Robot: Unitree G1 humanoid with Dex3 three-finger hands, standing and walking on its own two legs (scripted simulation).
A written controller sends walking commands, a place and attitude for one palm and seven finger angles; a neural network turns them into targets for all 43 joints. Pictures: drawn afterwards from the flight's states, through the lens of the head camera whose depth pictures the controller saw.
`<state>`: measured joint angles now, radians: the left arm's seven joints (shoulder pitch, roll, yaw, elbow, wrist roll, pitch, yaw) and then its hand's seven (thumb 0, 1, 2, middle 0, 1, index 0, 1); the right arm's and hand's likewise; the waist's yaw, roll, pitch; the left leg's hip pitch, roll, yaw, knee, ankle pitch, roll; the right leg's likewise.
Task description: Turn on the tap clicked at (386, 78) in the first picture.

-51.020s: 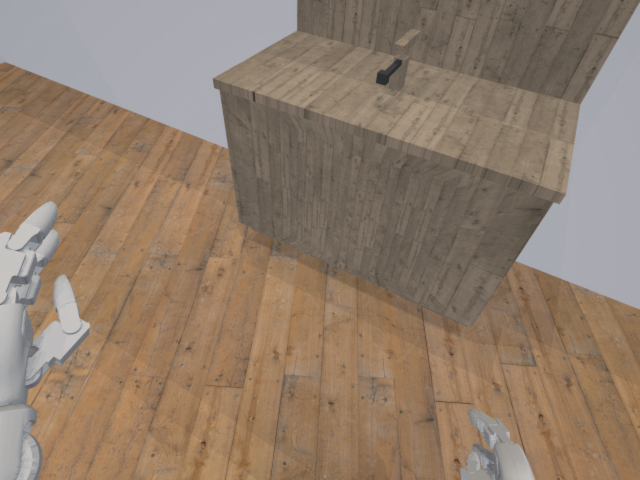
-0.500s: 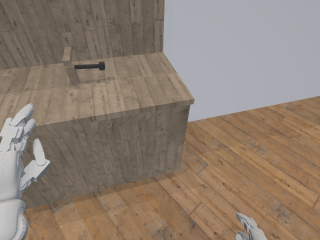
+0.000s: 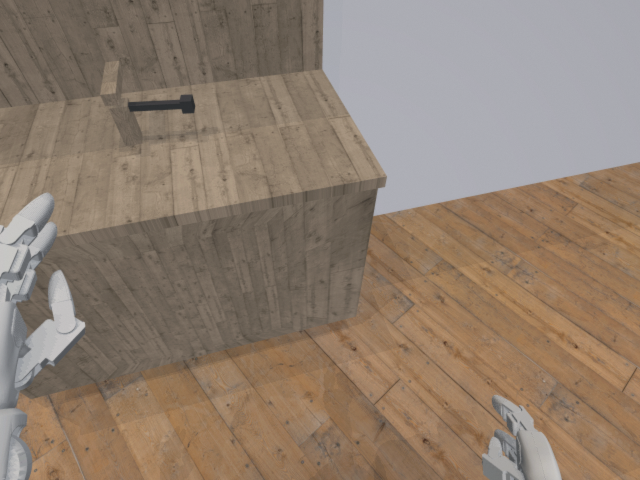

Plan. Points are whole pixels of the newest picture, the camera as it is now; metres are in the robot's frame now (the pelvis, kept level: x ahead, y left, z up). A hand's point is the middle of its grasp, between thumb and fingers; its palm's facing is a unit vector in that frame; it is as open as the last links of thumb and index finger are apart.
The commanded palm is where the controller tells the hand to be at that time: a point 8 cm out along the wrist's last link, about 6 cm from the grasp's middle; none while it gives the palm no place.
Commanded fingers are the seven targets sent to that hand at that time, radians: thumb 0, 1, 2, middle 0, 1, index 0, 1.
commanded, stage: stop stepping back and stand still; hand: left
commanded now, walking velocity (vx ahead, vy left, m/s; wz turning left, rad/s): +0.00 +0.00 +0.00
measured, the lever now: (187, 104) +0.81 +0.32 +0.03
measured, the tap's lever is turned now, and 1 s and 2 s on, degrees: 81 81 81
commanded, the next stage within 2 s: stand and check the lever's angle in 0.56 s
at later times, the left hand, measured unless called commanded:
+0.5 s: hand (31, 311) +0.23 +0.27 +0.17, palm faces +0.39 -0.85 -0.36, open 7.4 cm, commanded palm +0.18 +0.30 +0.18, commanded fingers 0.00 0.90 0.90 -0.20 -0.30 -0.20 -0.30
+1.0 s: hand (31, 320) +0.22 +0.27 +0.16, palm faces +0.38 -0.85 -0.36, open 7.4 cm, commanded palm +0.17 +0.31 +0.18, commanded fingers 0.00 0.90 0.90 -0.20 -0.30 -0.20 -0.30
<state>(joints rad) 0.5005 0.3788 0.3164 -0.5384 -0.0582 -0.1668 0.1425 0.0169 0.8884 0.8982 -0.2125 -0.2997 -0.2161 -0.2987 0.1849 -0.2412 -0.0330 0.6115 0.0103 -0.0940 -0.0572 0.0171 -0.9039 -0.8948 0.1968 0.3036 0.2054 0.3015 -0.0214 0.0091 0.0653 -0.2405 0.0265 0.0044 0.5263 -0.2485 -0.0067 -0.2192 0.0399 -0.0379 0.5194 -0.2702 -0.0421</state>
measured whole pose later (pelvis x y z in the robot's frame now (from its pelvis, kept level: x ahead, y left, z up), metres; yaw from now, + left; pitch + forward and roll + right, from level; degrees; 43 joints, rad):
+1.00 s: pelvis +0.01 +0.03 +0.01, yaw -1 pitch -1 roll -1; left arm 0.47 0.34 0.31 -0.42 -0.06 -0.14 0.15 0.01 0.89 0.90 -0.21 -0.30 -0.21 -0.30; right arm 0.19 -0.21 0.01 0.62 0.00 -0.07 -0.07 0.02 -0.90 -0.89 0.20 0.30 0.21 0.30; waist 0.01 0.03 0.00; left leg -0.21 0.00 0.03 0.43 -0.22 0.03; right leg -0.16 0.02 -0.01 0.36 -0.19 0.00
